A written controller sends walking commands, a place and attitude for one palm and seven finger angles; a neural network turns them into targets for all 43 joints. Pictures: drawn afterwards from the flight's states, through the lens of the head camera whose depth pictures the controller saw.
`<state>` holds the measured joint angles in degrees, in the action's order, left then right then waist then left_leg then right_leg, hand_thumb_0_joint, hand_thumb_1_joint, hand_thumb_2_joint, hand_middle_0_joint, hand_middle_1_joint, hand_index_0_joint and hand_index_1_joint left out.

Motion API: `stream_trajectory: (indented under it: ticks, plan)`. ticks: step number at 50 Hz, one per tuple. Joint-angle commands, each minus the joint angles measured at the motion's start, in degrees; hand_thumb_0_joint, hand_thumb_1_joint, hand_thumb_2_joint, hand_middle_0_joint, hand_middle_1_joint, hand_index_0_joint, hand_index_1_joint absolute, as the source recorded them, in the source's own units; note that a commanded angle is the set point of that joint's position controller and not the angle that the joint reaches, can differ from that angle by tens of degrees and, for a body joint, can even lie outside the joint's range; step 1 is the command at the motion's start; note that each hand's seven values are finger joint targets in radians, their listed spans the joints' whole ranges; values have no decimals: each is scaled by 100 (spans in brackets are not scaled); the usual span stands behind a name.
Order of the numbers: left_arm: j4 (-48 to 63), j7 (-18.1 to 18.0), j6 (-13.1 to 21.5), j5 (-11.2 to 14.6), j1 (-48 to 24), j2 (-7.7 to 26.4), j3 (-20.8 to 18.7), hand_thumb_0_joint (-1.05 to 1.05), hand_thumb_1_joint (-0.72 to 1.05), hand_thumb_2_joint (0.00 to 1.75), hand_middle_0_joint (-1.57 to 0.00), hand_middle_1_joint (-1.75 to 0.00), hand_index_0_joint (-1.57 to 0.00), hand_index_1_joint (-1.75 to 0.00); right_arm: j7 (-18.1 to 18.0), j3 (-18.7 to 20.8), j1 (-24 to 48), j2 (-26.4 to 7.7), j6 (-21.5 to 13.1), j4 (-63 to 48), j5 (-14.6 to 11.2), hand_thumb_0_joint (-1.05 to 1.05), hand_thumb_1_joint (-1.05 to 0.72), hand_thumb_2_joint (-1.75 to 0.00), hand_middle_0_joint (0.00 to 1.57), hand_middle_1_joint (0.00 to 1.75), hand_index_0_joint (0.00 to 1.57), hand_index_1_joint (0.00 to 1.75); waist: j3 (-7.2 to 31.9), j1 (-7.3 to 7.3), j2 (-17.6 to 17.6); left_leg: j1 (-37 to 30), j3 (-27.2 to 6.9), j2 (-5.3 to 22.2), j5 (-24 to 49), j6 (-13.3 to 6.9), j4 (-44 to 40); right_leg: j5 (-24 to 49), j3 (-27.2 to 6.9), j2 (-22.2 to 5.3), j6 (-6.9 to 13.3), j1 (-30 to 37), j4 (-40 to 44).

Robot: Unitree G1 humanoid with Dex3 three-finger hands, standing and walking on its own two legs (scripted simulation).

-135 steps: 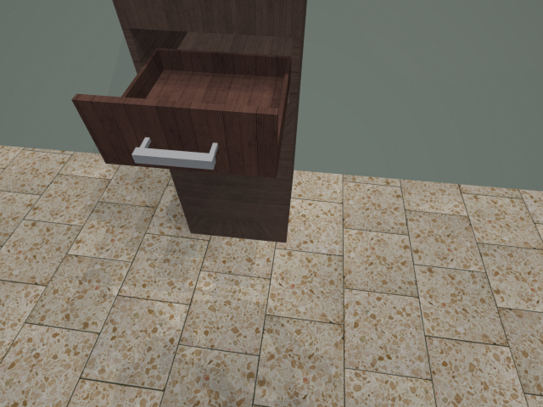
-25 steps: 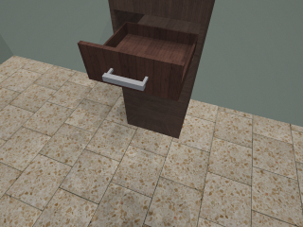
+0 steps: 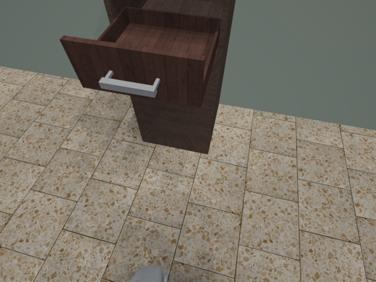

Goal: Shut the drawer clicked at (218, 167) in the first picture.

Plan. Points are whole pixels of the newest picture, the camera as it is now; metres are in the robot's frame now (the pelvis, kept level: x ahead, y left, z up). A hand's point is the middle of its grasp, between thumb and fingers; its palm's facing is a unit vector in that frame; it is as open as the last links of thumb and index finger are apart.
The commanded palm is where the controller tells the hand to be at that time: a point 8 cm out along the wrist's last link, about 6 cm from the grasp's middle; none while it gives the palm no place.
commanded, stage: turn to face it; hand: left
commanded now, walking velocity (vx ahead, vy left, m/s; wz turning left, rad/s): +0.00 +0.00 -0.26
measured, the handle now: (130, 82) +0.59 +0.20 +0.04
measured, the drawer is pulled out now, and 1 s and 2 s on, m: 0.30 0.30 0.30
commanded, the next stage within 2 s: take the last steps up to it in 0.20 s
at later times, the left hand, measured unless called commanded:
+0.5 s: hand out of the picture +0.05 +0.18 -0.17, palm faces -0.08 -0.97 -0.22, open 7.3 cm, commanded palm none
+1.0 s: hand out of the picture +0.10 +0.13 -0.16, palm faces -0.02 -0.98 -0.19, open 7.3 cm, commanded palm none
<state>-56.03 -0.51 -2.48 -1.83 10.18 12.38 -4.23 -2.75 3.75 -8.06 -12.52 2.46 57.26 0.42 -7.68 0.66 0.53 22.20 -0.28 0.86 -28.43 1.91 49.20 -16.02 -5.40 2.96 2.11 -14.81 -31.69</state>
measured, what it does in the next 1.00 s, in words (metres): steps on the spot: right foot, then right foot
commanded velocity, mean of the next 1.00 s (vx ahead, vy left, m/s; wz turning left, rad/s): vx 0.20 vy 0.08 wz -0.06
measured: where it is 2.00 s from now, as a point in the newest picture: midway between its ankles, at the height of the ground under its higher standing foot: (196, 268)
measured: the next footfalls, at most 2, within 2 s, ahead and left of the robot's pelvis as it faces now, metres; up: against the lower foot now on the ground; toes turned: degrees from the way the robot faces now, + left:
right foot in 0.34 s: +0.01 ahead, -0.13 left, +0.00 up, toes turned -5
right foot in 0.76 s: +0.08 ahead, -0.16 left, +0.00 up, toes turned -10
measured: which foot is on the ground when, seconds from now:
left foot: down 0.00-0.74, up 0.76-1.00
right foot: down 0.00-0.10, up 0.12-0.32, down 0.34-0.52, up 0.54-0.74, down 0.76-1.00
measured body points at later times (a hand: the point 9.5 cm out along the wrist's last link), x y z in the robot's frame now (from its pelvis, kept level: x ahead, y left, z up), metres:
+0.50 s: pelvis -0.01 -0.01 +0.00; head +0.03 -0.01 +0.45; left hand +0.05 +0.23 -0.15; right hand +0.02 -0.27 -0.15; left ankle +0.01 +0.11 -0.73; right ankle -0.03 -0.13 -0.73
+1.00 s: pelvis +0.09 -0.05 +0.01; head +0.12 -0.05 +0.46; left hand +0.10 +0.18 -0.14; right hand +0.08 -0.28 -0.14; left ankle +0.16 +0.09 -0.70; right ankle +0.04 -0.15 -0.73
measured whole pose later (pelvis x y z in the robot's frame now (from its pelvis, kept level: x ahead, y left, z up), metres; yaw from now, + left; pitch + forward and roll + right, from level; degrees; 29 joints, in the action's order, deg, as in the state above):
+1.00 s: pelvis +0.09 -0.05 +0.01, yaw -4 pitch -1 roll +1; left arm -62.2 0.0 2.7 -1.3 16.4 8.9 -3.3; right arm 0.9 3.2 -14.8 -9.6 0.0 60.9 1.1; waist -4.9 0.1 0.9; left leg 24.5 4.1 4.2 -16.4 0.9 41.0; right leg -14.5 5.7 -2.6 0.7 -5.3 -20.5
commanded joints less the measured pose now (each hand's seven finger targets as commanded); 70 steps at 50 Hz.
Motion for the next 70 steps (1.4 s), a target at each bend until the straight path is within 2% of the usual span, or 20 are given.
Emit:
stream_trajectory:
  ticks: [1,3,5,8,14,16,20,24,26,27,35,37,39,44,53,56,64,65,67,70]
  plan:
    - [298,-121,93,30,138,1084,-253,0,90,90,-20,-30,-20,-30,-18,32,-336,-312,-186,-337,-69,0,-90,-90,20,30,20,30,1133,-114,752,-427,22,-6,560,23,-1473,3980,-1342,-1386,837,1075,462]
    - [345,-90,61,119,65,916,-195,0,90,90,-20,-30,-20,-30,-46,40,-612,-510,-246,-242,-29,0,-90,-90,20,30,20,30,1052,-272,238,-1809,-151,332,1855,-133,-2818,2594,-1003,-925,315,-77,176]
    - [526,-35,52,141,103,569,-113,0,90,90,-20,-30,-20,-30,-49,166,-579,-1191,-242,-426,95,0,-90,-90,20,30,20,30,859,-246,-1418,-1587,-2118,2449,2817,-1252,-3401,-1519,139,-47,-260,-996,-1562]
    - [494,60,-49,63,-44,635,-217,0,90,90,-20,-30,-20,-30,-44,126,-104,-1034,-222,-569,180,0,-90,-90,20,30,20,30,465,-86,-1229,-796,-1382,1963,2576,-1307,-3355,-1424,97,-239,-262,-1169,-2984]
    - [283,124,80,54,707,561,-145,0,90,90,-20,-30,-20,-30,-25,181,13,-1054,-158,-535,89,0,-90,-90,20,30,20,30,1005,181,-718,-780,-179,1184,2831,-608,-1948,263,830,-189,-241,564,392]
    - [290,33,186,-11,656,1378,-234,0,90,90,-20,-30,-20,-30,92,78,-136,-476,-129,-697,-15,0,-90,-90,20,30,20,30,761,52,1402,322,547,57,-72,84,-524,1251,-1759,-2126,599,701,1726]
    - [220,-31,277,2,438,1081,-194,0,90,90,-20,-30,-20,-30,168,44,-188,-468,-243,-541,38,0,-90,-90,20,30,20,30,888,85,1356,460,-32,222,-182,-89,-21,871,-1498,-1825,1049,1034,1399]
    - [91,37,282,112,316,849,-140,0,90,90,-20,-30,-20,-30,184,-65,-875,-332,-408,-32,61,0,-90,-90,20,30,20,30,775,-168,169,-1726,179,107,1083,-149,-2707,-530,-578,-1128,466,-188,817]
    - [318,106,256,118,-5,401,-27,0,90,90,-20,-30,-20,-30,110,98,-1550,-1066,-380,95,193,0,-90,-90,20,30,20,30,369,-494,-1474,-1952,-2374,1955,-659,-1141,-3917,-1495,762,-127,-55,-1658,-1183]
    - [423,104,268,55,-366,417,-25,0,90,90,-20,-30,-20,-30,147,124,-1683,-1077,-358,120,196,0,-90,-90,20,30,20,30,4,-571,-1230,-1499,-2812,2214,-1136,-1504,-4234,-1543,503,-328,17,-1975,-2132]
    - [-67,206,395,63,543,232,-3,0,90,90,-20,-30,-20,-30,149,-7,-1216,-618,-427,281,81,0,-90,-90,20,30,20,30,532,177,-467,-284,-428,827,206,-821,-3129,-260,1142,-340,-30,955,266]
    - [-361,95,461,-1,1541,1013,-209,0,90,90,-20,-30,-20,-30,212,-78,-993,-150,-430,27,8,0,-90,-90,20,30,20,30,329,592,1412,1545,570,-187,-377,-245,-915,-1983,-1647,-2220,604,2114,2026]
    - [-311,30,456,56,1360,1184,-236,0,90,90,-20,-30,-20,-30,266,12,-748,-271,-427,-63,89,0,-90,-90,20,30,20,30,185,393,914,1626,36,283,-197,-217,794,-2292,-2397,-2837,1234,1324,2502]
    - [-331,2,608,54,888,463,-108,0,90,90,-20,-30,-20,-30,351,-15,-878,119,-348,184,73,0,-90,-90,20,30,20,30,132,33,664,796,258,520,964,-68,-124,870,-103,-2091,762,817,2171]
    - [-544,-14,554,60,897,519,-119,0,90,90,-20,-30,-20,-30,366,-9,-930,-122,-476,116,65,0,-90,-90,20,30,20,30,371,-228,349,-1361,626,142,1857,-176,-2369,1079,557,-1616,329,145,1092]
    - [-162,0,515,65,759,-25,37,0,90,90,-20,-30,-20,-30,158,192,-2285,-1115,-460,361,166,0,-90,-90,20,30,20,30,1008,-713,-1387,-2843,-2076,2322,2066,-1482,-3267,-2067,1219,-310,-112,-1804,-2574]
    - [-473,93,393,14,1417,-127,64,0,90,90,-20,-30,-20,-30,166,-7,-440,-544,-369,-39,107,0,-90,-90,20,30,20,30,735,299,-472,-93,-116,1084,389,-864,-2996,-307,1297,-553,-148,681,-267]
    - [-540,63,417,-13,1700,128,10,0,90,90,-20,-30,-20,-30,204,-12,-333,-448,-343,-84,59,0,-90,-90,20,30,20,30,559,455,187,381,170,625,-64,-590,-2440,-498,829,-769,-123,1035,613]
    - [-418,-11,422,-16,1748,995,-119,0,90,90,-20,-30,-20,-30,314,-54,-106,-243,-279,-386,68,0,-90,-90,20,30,20,30,77,530,1498,1174,488,29,-406,-159,-133,-2148,-2242,-2895,879,627,2683]
    - [-200,-98,465,-16,586,627,-41,0,90,90,-20,-30,-20,-30,253,-33,-338,-166,-255,-73,38,0,-90,-90,20,30,20,30,-66,-26,1230,431,70,338,303,-72,-213,1241,-722,-2303,833,136,1900]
